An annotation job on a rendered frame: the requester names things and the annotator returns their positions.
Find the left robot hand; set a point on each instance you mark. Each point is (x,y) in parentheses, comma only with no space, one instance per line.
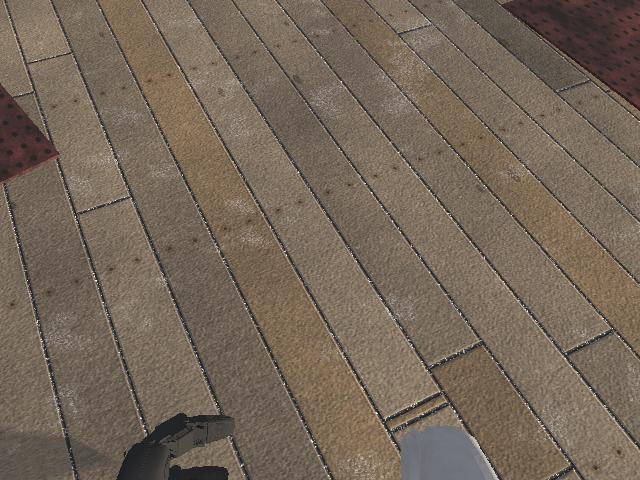
(150,459)

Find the right robot thigh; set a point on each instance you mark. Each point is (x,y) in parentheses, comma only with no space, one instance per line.
(443,453)

